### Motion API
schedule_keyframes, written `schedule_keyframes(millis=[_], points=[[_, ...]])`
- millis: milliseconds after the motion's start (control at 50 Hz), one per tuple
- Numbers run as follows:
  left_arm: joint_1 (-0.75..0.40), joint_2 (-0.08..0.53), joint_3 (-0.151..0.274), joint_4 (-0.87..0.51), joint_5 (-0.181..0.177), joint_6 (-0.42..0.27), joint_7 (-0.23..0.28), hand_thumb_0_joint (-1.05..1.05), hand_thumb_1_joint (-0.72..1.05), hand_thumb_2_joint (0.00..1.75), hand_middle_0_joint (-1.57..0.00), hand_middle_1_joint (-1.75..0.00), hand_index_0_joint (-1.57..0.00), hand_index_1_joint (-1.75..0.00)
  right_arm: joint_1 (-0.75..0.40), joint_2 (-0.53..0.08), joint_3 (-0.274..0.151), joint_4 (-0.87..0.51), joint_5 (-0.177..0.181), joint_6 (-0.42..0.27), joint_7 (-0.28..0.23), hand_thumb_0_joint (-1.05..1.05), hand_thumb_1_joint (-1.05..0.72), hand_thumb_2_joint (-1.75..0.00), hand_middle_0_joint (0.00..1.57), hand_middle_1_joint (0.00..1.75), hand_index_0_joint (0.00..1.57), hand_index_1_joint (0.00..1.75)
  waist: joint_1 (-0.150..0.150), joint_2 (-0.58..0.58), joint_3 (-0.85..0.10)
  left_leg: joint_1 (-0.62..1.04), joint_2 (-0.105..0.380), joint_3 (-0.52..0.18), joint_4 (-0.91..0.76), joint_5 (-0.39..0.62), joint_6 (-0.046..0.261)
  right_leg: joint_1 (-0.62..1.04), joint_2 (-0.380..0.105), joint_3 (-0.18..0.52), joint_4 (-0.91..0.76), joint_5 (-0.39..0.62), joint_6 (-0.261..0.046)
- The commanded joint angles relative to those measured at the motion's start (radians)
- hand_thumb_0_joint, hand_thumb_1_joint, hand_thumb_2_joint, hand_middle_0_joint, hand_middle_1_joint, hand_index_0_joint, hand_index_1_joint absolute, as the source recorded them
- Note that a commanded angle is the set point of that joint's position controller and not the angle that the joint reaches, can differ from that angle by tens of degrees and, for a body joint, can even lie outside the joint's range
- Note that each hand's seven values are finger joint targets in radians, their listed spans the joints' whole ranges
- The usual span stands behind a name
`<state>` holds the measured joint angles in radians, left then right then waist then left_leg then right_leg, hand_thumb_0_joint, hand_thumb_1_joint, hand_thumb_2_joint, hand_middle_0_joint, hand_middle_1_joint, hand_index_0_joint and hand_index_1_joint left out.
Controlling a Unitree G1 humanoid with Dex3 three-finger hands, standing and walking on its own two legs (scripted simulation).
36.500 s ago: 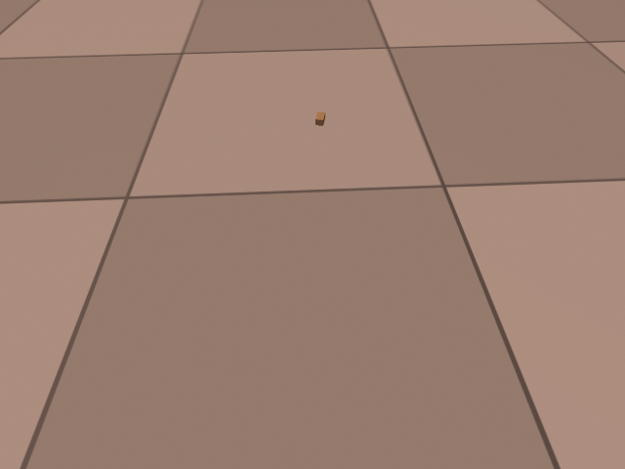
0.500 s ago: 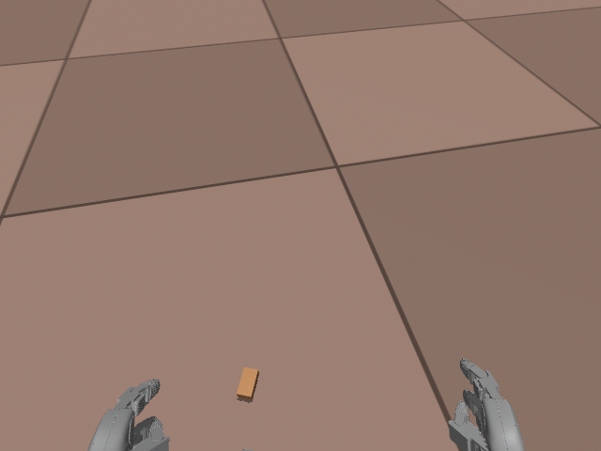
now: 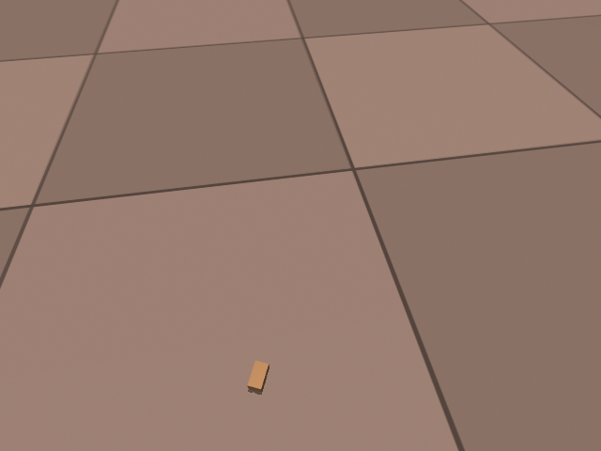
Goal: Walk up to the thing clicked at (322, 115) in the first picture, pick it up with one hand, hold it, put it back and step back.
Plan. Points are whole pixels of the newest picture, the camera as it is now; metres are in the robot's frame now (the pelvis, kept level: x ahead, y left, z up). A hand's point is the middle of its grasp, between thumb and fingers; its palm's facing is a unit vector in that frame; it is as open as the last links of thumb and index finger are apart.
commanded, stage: stand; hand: left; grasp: from above
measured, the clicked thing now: (258, 376) +0.44 +0.16 -0.74
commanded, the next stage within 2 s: none
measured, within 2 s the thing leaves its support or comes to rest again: neither
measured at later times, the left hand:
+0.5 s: hand out of the picture +0.04 +0.23 -0.14, palm faces +0.04 -0.94 -0.33, open 7.4 cm
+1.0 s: hand out of the picture +0.07 +0.23 -0.14, palm faces +0.02 -0.95 -0.33, open 7.4 cm
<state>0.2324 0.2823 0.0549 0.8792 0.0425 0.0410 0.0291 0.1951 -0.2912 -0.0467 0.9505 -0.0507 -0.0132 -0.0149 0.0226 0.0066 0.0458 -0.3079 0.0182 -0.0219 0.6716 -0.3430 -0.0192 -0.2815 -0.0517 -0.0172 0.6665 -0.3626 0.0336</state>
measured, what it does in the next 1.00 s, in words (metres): stands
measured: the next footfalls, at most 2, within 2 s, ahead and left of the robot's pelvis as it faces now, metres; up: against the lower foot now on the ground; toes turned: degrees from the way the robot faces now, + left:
none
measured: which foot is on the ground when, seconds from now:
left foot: down 0.00-1.00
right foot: down 0.00-1.00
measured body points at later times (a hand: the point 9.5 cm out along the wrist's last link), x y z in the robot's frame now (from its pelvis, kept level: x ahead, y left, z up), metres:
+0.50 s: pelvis -0.01 +0.00 +0.02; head -0.01 -0.01 +0.47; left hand +0.04 +0.28 -0.12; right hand +0.05 -0.29 -0.12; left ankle +0.01 +0.13 -0.72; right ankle +0.00 -0.14 -0.72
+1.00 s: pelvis +0.01 -0.01 +0.02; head +0.01 -0.01 +0.47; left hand +0.07 +0.28 -0.11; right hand +0.07 -0.30 -0.12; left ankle +0.01 +0.13 -0.72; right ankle +0.00 -0.14 -0.72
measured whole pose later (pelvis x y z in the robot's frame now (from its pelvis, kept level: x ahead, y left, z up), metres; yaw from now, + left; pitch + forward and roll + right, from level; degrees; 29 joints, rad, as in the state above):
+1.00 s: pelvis +0.01 -0.01 +0.02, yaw +0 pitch -3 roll +0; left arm 0.12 0.30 0.04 1.15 0.02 0.01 0.01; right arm 0.13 -0.32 -0.01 1.13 -0.02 0.00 -0.01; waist 0.01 0.02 0.07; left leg -0.11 0.04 -0.02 0.36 -0.19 -0.03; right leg -0.09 -0.03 -0.02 0.35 -0.21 0.02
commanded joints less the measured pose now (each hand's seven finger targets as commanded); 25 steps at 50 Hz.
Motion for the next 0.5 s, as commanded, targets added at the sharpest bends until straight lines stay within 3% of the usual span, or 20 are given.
schedule_keyframes(millis=[0, 80, 120, 140, 260, 380, 480], points=[[-0.061, 0.173, 0.037, -0.004, -0.008, -0.053, 0.016, 0.0, 0.9, 0.9, -0.2, -0.3, -0.2, -0.3, -0.032, -0.162, -0.041, -0.035, 0.013, -0.024, -0.021, 0.0, -0.9, -0.9, 0.2, 0.3, 0.2, 0.3, -0.013, -0.023, -0.074, 0.103, 0.05, -0.064, -0.184, 0.23, 0.057, 0.057, -0.054, 0.074, -0.203, 0.239, -0.06], [-0.052, 0.171, 0.027, 0.072, -0.013, -0.049, 0.016, 0.0, 0.9, 0.9, -0.2, -0.3, -0.2, -0.3, -0.047, -0.172, -0.035, 0.013, 0.019, -0.019, -0.023, 0.0, -0.9, -0.9, 0.2, 0.3, 0.2, 0.3, -0.005, 0.01, -0.041, 0.136, 0.065, -0.071, -0.251, 0.239, 0.047, 0.098, -0.048, 0.064, -0.256, 0.237, -0.047], [-0.058, 0.184, 0.028, 0.101, -0.011, -0.052, 0.017, 0.0, 0.9, 0.9, -0.2, -0.3, -0.2, -0.3, -0.047, -0.167, -0.034, 0.031, 0.022, -0.014, -0.023, 0.0, -0.9, -0.9, 0.2, 0.3, 0.2, 0.3, -0.005, -0.032, -0.027, 0.147, 0.062, -0.065, -0.267, 0.233, 0.042, 0.11, -0.056, 0.069, -0.286, 0.226, -0.048], [-0.072, 0.182, 0.025, 0.112, -0.011, -0.05, 0.016, 0.0, 0.9, 0.9, -0.2, -0.3, -0.2, -0.3, -0.039, -0.17, -0.032, 0.039, 0.023, -0.012, -0.022, 0.0, -0.9, -0.9, 0.2, 0.3, 0.2, 0.3, -0.016, -0.018, -0.015, 0.137, 0.062, -0.064, -0.287, 0.198, 0.04, 0.116, -0.05, 0.066, -0.297, 0.203, -0.043], [-0.071, 0.189, 0.022, 0.165, -0.009, -0.051, 0.011, 0.0, 0.9, 0.9, -0.2, -0.3, -0.2, -0.3, -0.054, -0.173, -0.032, 0.074, 0.022, -0.006, -0.018, 0.0, -0.9, -0.9, 0.2, 0.3, 0.2, 0.3, -0.007, -0.013, 0.023, 0.135, 0.069, -0.072, -0.345, 0.12, 0.036, 0.119, -0.049, 0.067, -0.347, 0.124, -0.044], [-0.083, 0.196, 0.022, 0.191, -0.012, -0.056, 0.009, 0.0, 0.9, 0.9, -0.2, -0.3, -0.2, -0.3, -0.061, -0.176, -0.024, 0.094, 0.024, -0.01, -0.016, 0.0, -0.9, -0.9, 0.2, 0.3, 0.2, 0.3, -0.005, 0.001, 0.007, 0.159, 0.078, -0.071, -0.352, 0.183, 0.035, 0.15, -0.058, 0.07, -0.357, 0.201, -0.041], [-0.1, 0.201, 0.02, 0.204, -0.014, -0.05, 0.004, 0.0, 0.9, 0.9, -0.2, -0.3, -0.2, -0.3, -0.061, -0.192, -0.02, 0.105, 0.024, -0.007, -0.014, 0.0, -0.9, -0.9, 0.2, 0.3, 0.2, 0.3, -0.008, 0.013, 0.032, 0.113, 0.079, -0.078, -0.384, 0.102, 0.033, 0.154, -0.05, 0.062, -0.361, 0.143, -0.04]])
